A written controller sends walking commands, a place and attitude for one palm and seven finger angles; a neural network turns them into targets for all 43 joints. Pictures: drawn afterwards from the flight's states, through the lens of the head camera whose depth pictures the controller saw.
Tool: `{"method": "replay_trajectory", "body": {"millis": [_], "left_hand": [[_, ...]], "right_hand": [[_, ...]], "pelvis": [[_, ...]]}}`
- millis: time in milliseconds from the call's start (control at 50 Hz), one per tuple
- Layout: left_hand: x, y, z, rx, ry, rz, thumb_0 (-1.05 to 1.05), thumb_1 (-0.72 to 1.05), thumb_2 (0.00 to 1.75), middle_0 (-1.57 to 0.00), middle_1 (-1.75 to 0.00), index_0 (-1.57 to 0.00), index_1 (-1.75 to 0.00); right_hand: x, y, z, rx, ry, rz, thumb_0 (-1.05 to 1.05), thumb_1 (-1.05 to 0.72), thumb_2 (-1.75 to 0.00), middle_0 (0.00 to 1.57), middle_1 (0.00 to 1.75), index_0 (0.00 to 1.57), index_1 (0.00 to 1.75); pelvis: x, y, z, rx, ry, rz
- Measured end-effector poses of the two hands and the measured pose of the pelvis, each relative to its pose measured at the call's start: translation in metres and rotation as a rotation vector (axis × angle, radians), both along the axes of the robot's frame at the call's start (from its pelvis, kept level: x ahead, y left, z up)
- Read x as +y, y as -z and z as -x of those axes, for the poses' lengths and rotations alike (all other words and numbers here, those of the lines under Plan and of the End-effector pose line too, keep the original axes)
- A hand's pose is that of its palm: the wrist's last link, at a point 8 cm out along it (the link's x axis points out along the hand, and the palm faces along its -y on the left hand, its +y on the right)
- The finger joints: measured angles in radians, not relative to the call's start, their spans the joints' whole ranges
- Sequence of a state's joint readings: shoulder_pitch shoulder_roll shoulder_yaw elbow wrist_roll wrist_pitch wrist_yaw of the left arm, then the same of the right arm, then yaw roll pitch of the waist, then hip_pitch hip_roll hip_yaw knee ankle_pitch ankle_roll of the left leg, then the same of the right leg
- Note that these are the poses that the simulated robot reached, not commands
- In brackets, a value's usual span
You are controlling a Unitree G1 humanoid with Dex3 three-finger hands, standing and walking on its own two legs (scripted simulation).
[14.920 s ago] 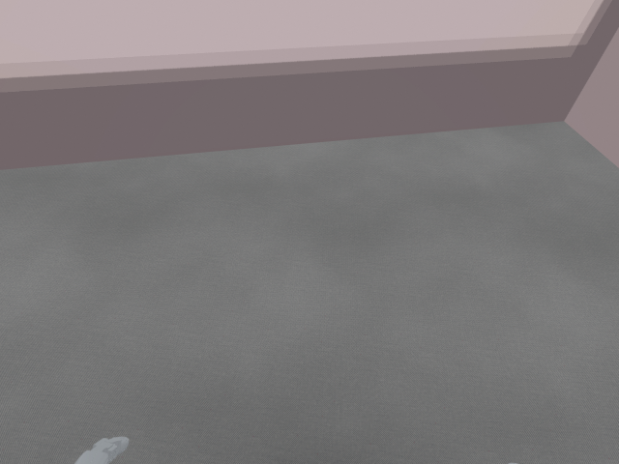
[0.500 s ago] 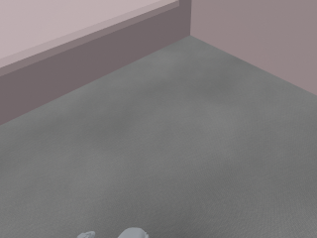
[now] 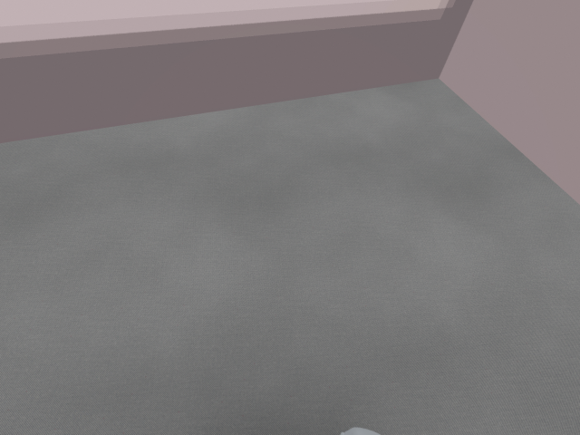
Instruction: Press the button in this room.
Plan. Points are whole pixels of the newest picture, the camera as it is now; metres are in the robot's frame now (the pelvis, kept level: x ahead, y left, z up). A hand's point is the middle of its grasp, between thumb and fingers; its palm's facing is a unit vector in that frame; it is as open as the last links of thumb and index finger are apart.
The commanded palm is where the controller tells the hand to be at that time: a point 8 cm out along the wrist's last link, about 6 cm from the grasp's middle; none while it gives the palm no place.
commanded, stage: turn or walk to find it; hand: left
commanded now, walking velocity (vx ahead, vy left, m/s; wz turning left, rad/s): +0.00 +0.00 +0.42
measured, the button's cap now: out of the picture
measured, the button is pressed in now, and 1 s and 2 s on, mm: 0 0 0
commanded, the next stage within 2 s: none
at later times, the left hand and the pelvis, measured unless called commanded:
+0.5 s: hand out of the picture +0.05 +0.15 -0.14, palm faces +0.21 -0.94 -0.28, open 7.4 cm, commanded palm none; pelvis -0.02 -0.06 +0.00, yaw +13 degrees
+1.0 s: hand out of the picture -0.14 +0.18 -0.18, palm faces +0.48 -0.84 -0.23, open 7.4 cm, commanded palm none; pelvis -0.06 -0.02 +0.00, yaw +25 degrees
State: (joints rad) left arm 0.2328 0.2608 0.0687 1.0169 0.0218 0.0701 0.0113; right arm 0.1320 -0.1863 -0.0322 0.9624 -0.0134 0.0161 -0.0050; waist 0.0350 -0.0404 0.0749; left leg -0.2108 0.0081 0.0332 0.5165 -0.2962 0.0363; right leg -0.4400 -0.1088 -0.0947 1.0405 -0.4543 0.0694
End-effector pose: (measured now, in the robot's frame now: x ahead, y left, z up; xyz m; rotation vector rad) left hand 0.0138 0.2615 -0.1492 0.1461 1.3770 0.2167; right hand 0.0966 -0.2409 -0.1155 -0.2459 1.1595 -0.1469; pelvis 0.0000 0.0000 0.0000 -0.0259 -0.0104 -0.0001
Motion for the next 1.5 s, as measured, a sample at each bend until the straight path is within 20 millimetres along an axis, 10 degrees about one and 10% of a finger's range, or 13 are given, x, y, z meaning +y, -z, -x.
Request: {"method": "replay_trajectory", "body": {"millis": [160, 340, 640, 920, 1080, 1220, 1360, 1500], "left_hand": [[-0.002, -0.016, -0.034, -0.137, -0.003, -0.02, 0.0, 0.91, 0.9, -0.2, -0.3, -0.19, -0.3], [-0.041, -0.03, -0.063, -0.266, 0.012, -0.07, 0.0, 0.91, 0.9, -0.2, -0.3, -0.19, -0.3], [-0.081, -0.035, 0.046, -0.156, -0.203, -0.073, 0.0, 0.91, 0.9, -0.2, -0.3, -0.2, -0.3], [-0.051, 0.01, 0.176, 0.019, -0.43, -0.007, 0.0, 0.91, 0.9, -0.2, -0.3, -0.2, -0.3], [-0.036, -0.009, 0.17, -0.069, -0.453, -0.027, 0.0, 0.91, 0.9, -0.2, -0.3, -0.19, -0.3], [-0.039, -0.021, 0.145, -0.15, -0.444, -0.075, 0.0, 0.91, 0.9, -0.2, -0.3, -0.19, -0.3], [-0.071, -0.031, 0.126, -0.238, -0.449, -0.138, 0.0, 0.91, 0.9, -0.2, -0.3, -0.19, -0.3], [-0.114, -0.041, 0.157, -0.2, -0.54, -0.129, 0.0, 0.91, 0.9, -0.2, -0.3, -0.2, -0.3]], "right_hand": [[0.005, 0.005, 0.013, 0.035, -0.018, -0.032, 0.0, -0.9, -0.9, 0.2, 0.3, 0.2, 0.3], [-0.034, 0.039, 0.051, 0.146, -0.006, -0.076, 0.0, -0.9, -0.9, 0.2, 0.3, 0.2, 0.3], [-0.063, 0.034, 0.031, 0.214, -0.161, -0.053, 0.01, -0.91, -0.9, 0.2, 0.3, 0.2, 0.3], [0.031, 0.008, -0.044, -0.016, -0.424, -0.003, 0.0, -0.91, -0.9, 0.2, 0.3, 0.2, 0.3], [0.049, -0.001, -0.032, -0.014, -0.469, -0.022, 0.0, -0.9, -0.9, 0.2, 0.3, 0.2, 0.3], [0.028, 0.014, -0.009, 0.05, -0.457, -0.046, 0.0, -0.9, -0.9, 0.2, 0.3, 0.2, 0.3], [-0.02, 0.044, 0.009, 0.158, -0.454, -0.057, 0.01, -0.9, -0.9, 0.2, 0.3, 0.2, 0.3], [-0.045, 0.038, 0.004, 0.207, -0.503, -0.039, 0.01, -0.91, -0.9, 0.2, 0.3, 0.2, 0.3]], "pelvis": [[-0.003, -0.004, 0.005, 0.007, -0.054, -0.01], [-0.037, 0.008, 0.013, 0.018, -0.128, -0.046], [-0.062, -0.003, 0.023, -0.004, -0.294, -0.07], [-0.027, 0.011, 0.055, -0.016, -0.413, -0.031], [-0.023, -0.003, 0.068, -0.011, -0.468, -0.009], [-0.04, -0.001, 0.072, 0.003, -0.518, -0.019], [-0.074, 0.009, 0.071, 0.005, -0.586, -0.034], [-0.091, -0.002, 0.07, 0.0, -0.66, -0.069]]}}
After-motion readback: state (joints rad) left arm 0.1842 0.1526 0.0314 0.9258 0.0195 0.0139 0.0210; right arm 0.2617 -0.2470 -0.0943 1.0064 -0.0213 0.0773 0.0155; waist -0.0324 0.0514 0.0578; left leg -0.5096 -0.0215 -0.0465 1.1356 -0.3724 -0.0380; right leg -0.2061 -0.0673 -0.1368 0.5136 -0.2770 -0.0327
